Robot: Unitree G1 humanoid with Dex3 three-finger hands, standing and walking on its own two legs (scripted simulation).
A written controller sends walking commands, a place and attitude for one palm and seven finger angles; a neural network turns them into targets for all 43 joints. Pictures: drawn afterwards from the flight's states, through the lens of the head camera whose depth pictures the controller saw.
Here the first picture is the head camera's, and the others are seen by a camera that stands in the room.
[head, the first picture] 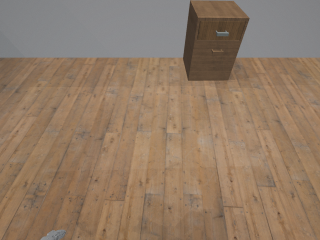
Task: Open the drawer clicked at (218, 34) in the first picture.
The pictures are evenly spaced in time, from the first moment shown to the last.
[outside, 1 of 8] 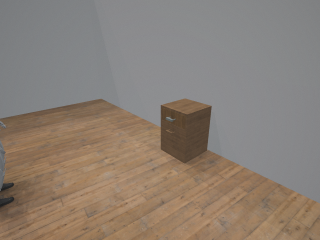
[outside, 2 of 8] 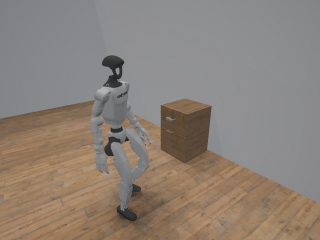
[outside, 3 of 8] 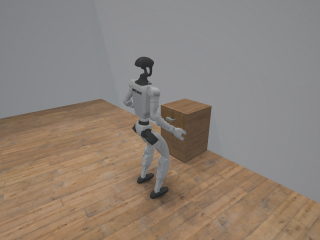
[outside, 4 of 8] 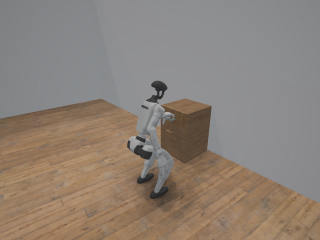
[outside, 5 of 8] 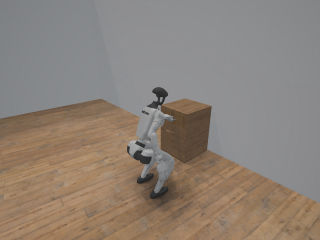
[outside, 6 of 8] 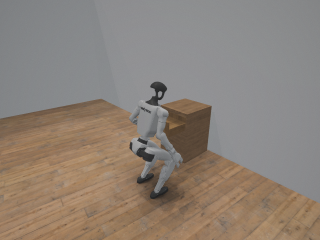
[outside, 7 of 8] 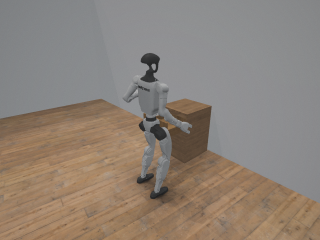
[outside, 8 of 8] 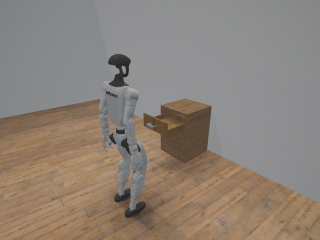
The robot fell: no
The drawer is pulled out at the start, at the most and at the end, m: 0.00 0.30 0.29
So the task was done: yes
